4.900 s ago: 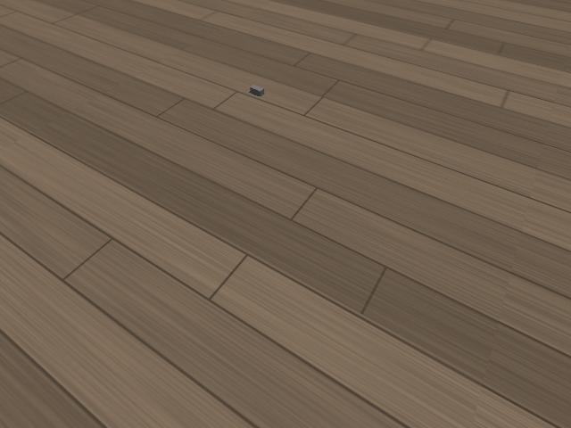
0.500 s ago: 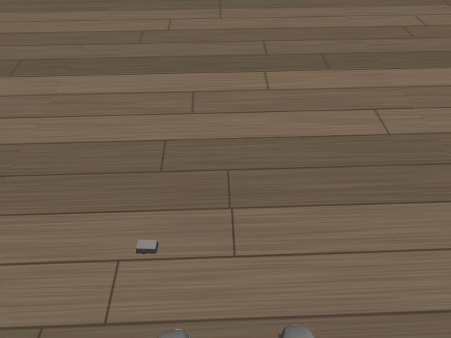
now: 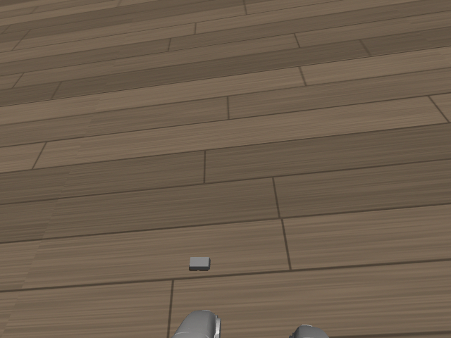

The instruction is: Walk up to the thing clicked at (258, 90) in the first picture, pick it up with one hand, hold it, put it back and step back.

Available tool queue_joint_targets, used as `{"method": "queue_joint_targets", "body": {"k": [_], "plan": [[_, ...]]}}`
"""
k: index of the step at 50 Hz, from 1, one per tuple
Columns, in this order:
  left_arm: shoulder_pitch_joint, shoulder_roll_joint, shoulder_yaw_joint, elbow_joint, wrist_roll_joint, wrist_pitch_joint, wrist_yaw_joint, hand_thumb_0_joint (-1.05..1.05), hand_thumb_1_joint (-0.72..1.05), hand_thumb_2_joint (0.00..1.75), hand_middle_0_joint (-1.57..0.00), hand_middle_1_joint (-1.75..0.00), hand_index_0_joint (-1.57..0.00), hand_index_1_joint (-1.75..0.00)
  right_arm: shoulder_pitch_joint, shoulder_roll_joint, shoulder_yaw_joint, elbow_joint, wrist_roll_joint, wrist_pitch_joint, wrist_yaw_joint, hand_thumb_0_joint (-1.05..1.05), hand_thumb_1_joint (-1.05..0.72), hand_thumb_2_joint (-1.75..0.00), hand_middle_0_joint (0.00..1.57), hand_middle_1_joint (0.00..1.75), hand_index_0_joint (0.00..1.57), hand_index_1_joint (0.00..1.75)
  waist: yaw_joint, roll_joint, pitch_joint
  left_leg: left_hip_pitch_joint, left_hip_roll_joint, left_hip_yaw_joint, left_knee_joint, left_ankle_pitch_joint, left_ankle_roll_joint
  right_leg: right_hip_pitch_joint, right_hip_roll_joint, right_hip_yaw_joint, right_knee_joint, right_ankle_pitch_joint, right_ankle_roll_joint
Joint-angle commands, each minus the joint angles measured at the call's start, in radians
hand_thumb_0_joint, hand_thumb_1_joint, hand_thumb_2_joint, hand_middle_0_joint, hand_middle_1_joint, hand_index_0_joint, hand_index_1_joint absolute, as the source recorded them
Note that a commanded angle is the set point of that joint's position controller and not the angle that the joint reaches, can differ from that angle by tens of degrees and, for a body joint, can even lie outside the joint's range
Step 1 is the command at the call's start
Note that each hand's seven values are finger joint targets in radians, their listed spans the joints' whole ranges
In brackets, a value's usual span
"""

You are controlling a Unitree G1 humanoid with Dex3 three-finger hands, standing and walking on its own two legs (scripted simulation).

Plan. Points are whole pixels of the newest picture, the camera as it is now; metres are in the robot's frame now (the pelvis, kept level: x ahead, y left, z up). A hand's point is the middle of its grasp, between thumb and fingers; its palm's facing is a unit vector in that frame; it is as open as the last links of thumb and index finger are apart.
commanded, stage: walk up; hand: left
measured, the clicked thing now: (200, 263) +0.52 +0.23 -0.73
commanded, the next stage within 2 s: none
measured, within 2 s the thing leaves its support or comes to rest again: neither
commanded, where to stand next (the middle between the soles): +0.15 +0.08 m, yaw -3 degrees
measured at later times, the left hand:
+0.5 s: hand out of the picture +0.13 +0.40 -0.17, palm faces -0.06 -0.93 -0.37, open 7.4 cm
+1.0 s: hand (67, 330) +0.17 +0.36 -0.13, palm faces -0.08 -0.93 -0.35, open 7.4 cm
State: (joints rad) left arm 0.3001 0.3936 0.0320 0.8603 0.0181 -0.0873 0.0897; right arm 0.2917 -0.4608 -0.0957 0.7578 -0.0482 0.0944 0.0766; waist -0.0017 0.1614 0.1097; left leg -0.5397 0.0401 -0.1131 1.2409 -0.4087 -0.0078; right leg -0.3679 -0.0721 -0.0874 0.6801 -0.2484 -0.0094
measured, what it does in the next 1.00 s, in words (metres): steps to the left: left foot, then right foot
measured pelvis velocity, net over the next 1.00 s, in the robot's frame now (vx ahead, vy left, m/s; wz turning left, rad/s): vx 0.04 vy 0.11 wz -0.06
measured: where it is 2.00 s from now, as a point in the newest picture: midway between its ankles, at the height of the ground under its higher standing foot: outside the picture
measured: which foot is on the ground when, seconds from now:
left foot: up 0.00-0.14, down 0.16-1.00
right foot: down 0.00-0.18, up 0.20-0.44, down 0.46-1.00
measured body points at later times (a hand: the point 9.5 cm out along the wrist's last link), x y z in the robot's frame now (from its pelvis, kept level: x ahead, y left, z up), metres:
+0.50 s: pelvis +0.05 +0.13 -0.01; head +0.10 +0.14 +0.43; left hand +0.14 +0.44 -0.14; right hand +0.10 -0.19 -0.12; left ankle +0.05 +0.25 -0.71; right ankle +0.08 +0.01 -0.72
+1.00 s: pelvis +0.04 +0.11 +0.01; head +0.05 +0.11 +0.46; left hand +0.17 +0.41 -0.10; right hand +0.10 -0.22 -0.11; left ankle +0.05 +0.25 -0.71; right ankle +0.08 +0.01 -0.71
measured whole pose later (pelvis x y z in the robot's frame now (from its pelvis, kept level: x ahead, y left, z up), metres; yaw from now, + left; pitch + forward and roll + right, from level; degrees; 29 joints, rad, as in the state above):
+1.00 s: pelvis +0.04 +0.11 +0.01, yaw -3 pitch -2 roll +1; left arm 0.10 0.37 0.03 0.98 0.02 0.03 -0.04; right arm 0.18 -0.41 -0.01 1.00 -0.01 -0.05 -0.02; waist -0.01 -0.01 0.06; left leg -0.25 0.05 0.06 0.63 -0.34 -0.02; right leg -0.34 0.00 -0.02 0.66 -0.28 -0.04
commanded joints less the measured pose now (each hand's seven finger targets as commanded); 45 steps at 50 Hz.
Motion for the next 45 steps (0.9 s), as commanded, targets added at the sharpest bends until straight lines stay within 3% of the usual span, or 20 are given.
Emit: {"method": "queue_joint_targets", "body": {"k": [1,5,8,9,10,11,12,14,20,22,24,25,26,28,30,32,34,38,41,45], "plan": [[0.017,0.36,0.125,-0.062,0.016,-0.025,0.014,0.0,0.9,0.9,-0.2,-0.3,-0.2,-0.3,0.069,-0.169,-0.068,-0.056,-0.001,-0.011,0.003,0.0,-0.9,-0.9,0.2,0.3,0.2,0.3,-0.014,-0.353,-0.044,-0.01,0.062,0.041,-0.14,0.034,-0.019,-0.03,-0.181,0.195,-0.289,-0.222,-0.185],[-0.047,0.379,0.136,-0.084,0.038,0.0,-0.012,0.0,0.9,0.9,-0.2,-0.3,-0.2,-0.3,0.046,-0.168,-0.073,-0.031,0.019,-0.027,0.0,0.0,-0.9,-0.9,0.2,0.3,0.2,0.3,0.0,-0.427,-0.073,0.195,0.044,0.137,-0.389,-0.062,-0.004,-0.159,-0.147,0.153,-0.192,-0.367,-0.16],[-0.058,0.26,0.099,-0.07,0.032,0.035,-0.023,0.0,0.9,0.9,-0.2,-0.3,-0.2,-0.3,0.226,-0.18,-0.084,0.067,0.012,-0.058,-0.04,0.0,-0.9,-0.9,0.2,0.3,0.2,0.3,-0.094,-0.142,-0.136,0.43,-0.037,0.171,-0.613,-0.026,0.006,-0.282,-0.081,0.075,0.218,-0.373,-0.087],[-0.021,0.165,0.067,-0.068,0.018,0.045,-0.027,0.0,0.9,0.9,-0.2,-0.3,-0.2,-0.3,0.214,-0.23,-0.084,0.053,-0.002,-0.07,-0.052,0.0,-0.9,-0.9,0.2,0.3,0.2,0.3,-0.096,0.099,-0.082,0.347,0.088,-0.091,-0.79,-0.27,0.057,-0.382,0.024,0.025,0.453,-0.394,-0.054],[-0.035,0.18,0.065,-0.079,0.001,0.044,-0.018,0.0,0.9,0.9,-0.2,-0.3,-0.2,-0.3,0.081,-0.331,-0.087,-0.007,0.006,-0.08,-0.056,0.0,-0.9,-0.9,0.2,0.3,0.2,0.3,-0.055,0.187,-0.02,0.155,0.294,-0.514,-1.022,-0.496,0.147,-0.429,0.098,0.096,0.51,-0.355,-0.022],[-0.064,0.261,0.077,-0.063,0.009,0.035,-0.012,0.0,0.9,0.9,-0.2,-0.3,-0.2,-0.3,-0.065,-0.384,-0.087,-0.02,0.022,-0.079,-0.055,0.0,-0.9,-0.9,0.2,0.3,0.2,0.3,-0.02,0.123,0.048,0.025,0.382,-0.629,-1.056,-0.596,0.278,-0.355,0.013,0.133,0.516,-0.335,-0.031],[-0.079,0.31,0.085,-0.029,0.005,0.027,-0.014,0.0,0.9,0.9,-0.2,-0.3,-0.2,-0.3,-0.132,-0.335,-0.071,-0.035,0.016,-0.08,-0.056,0.0,-0.9,-0.9,0.2,0.3,0.2,0.3,-0.006,0.04,0.089,-0.035,0.351,-0.531,-0.977,-0.497,0.283,-0.299,-0.021,0.117,0.498,-0.296,-0.018],[0.0,0.266,0.085,0.028,-0.014,0.023,-0.033,0.0,0.9,0.9,-0.2,-0.3,-0.2,-0.3,-0.114,-0.236,-0.037,-0.016,0.009,-0.104,-0.073,0.0,-0.9,-0.9,0.2,0.3,0.2,0.3,0.022,0.002,0.048,0.077,0.221,-0.265,-0.817,-0.126,0.195,-0.268,-0.011,0.135,0.406,-0.214,-0.015],[-0.065,0.203,0.07,0.024,-0.006,0.043,-0.063,0.0,0.9,0.9,-0.2,-0.3,-0.2,-0.3,-0.015,-0.226,-0.016,0.064,0.039,-0.153,-0.103,0.0,-0.9,-0.9,0.2,0.3,0.2,0.3,-0.002,0.043,-0.11,0.323,0.242,-0.142,-0.623,0.674,0.193,-0.108,0.018,0.073,0.153,-0.206,-0.041],[-0.073,0.201,0.073,0.021,0.0,0.05,-0.068,0.0,0.9,0.9,-0.2,-0.3,-0.2,-0.3,-0.01,-0.213,-0.005,0.068,0.054,-0.156,-0.116,0.0,-0.9,-0.9,0.2,0.3,0.2,0.3,0.013,0.008,-0.139,0.316,0.221,-0.102,-0.562,0.784,0.165,-0.014,0.036,0.062,0.028,-0.065,-0.057],[-0.062,0.267,0.089,0.016,0.009,0.051,-0.07,0.0,0.9,0.9,-0.2,-0.3,-0.2,-0.3,-0.004,-0.179,0.006,0.062,0.072,-0.16,-0.125,0.0,-0.9,-0.9,0.2,0.3,0.2,0.3,0.022,-0.118,-0.224,0.238,0.14,-0.01,-0.466,0.703,0.083,0.178,-0.04,0.166,-0.021,0.392,-0.103],[-0.071,0.299,0.096,0.007,0.008,0.053,-0.072,0.0,0.9,0.9,-0.2,-0.3,-0.2,-0.3,0.002,-0.159,0.01,0.061,0.077,-0.165,-0.133,0.0,-0.9,-0.9,0.2,0.3,0.2,0.3,0.017,-0.184,-0.254,0.176,0.078,0.043,-0.414,0.601,0.05,0.243,-0.095,0.263,-0.017,0.507,-0.151],[-0.123,0.28,0.087,-0.005,-0.011,0.063,-0.079,0.0,0.9,0.9,-0.2,-0.3,-0.2,-0.3,0.021,-0.154,0.006,0.085,0.075,-0.163,-0.141,0.0,-0.9,-0.9,0.2,0.3,0.2,0.3,-0.005,-0.22,-0.28,0.223,0.018,0.111,-0.407,0.352,0.038,0.187,-0.154,0.295,0.013,0.529,-0.223],[-0.182,0.234,0.069,-0.027,-0.016,0.078,-0.087,0.0,0.9,0.9,-0.2,-0.3,-0.2,-0.3,0.041,-0.168,-0.004,0.121,0.062,-0.166,-0.147,0.0,-0.9,-0.9,0.2,0.3,0.2,0.3,-0.035,-0.211,-0.258,0.324,0.049,0.047,-0.532,0.235,0.067,0.052,-0.117,0.226,0.073,0.473,-0.178],[-0.201,0.194,0.055,-0.026,-0.008,0.09,-0.09,0.0,0.9,0.9,-0.2,-0.3,-0.2,-0.3,0.014,-0.229,-0.015,0.12,0.046,-0.176,-0.141,0.0,-0.9,-0.9,0.2,0.3,0.2,0.3,-0.029,-0.124,-0.181,0.318,0.216,-0.174,-0.689,0.333,0.165,-0.054,-0.002,0.115,0.173,0.259,-0.067],[-0.191,0.176,0.051,-0.016,-0.004,0.088,-0.088,0.0,0.9,0.9,-0.2,-0.3,-0.2,-0.3,-0.018,-0.238,-0.01,0.117,0.042,-0.184,-0.141,0.0,-0.9,-0.9,0.2,0.3,0.2,0.3,-0.02,-0.11,-0.159,0.363,0.282,-0.194,-0.678,0.556,0.219,-0.086,0.0,0.113,0.147,0.074,-0.041],[-0.185,0.186,0.06,0.001,-0.003,0.082,-0.092,0.0,0.9,0.9,-0.2,-0.3,-0.2,-0.3,-0.057,-0.221,-0.005,0.117,0.041,-0.181,-0.141,0.0,-0.9,-0.9,0.2,0.3,0.2,0.3,-0.003,-0.08,-0.139,0.293,0.264,-0.147,-0.671,0.593,0.192,-0.021,0.002,0.114,0.102,0.05,-0.048],[-0.172,0.213,0.07,0.013,-0.003,0.071,-0.102,0.0,0.9,0.9,-0.2,-0.3,-0.2,-0.3,-0.091,-0.165,0.021,0.123,0.05,-0.176,-0.134,0.0,-0.9,-0.9,0.2,0.3,0.2,0.3,0.011,-0.136,-0.194,0.195,0.089,0.062,-0.589,0.341,0.06,0.19,-0.053,0.222,-0.03,0.363,-0.124],[-0.232,0.215,0.058,0.013,-0.005,0.077,-0.103,0.0,0.9,0.9,-0.2,-0.3,-0.2,-0.3,-0.097,-0.137,0.031,0.153,0.044,-0.169,-0.128,0.0,-0.9,-0.9,0.2,0.3,0.2,0.3,-0.014,-0.189,-0.178,0.254,0.018,0.108,-0.601,0.075,0.04,0.081,-0.132,0.327,-0.136,0.18,-0.172],[-0.254,0.202,0.051,0.033,0.003,0.089,-0.115,0.0,0.9,0.9,-0.2,-0.3,-0.2,-0.3,-0.132,-0.175,0.025,0.173,0.034,-0.17,-0.117,0.0,-0.9,-0.9,0.2,0.3,0.2,0.3,0.0,-0.191,-0.106,0.252,0.114,-0.007,-0.766,0.004,0.087,0.031,-0.025,0.224,-0.137,-0.011,-0.073]]}}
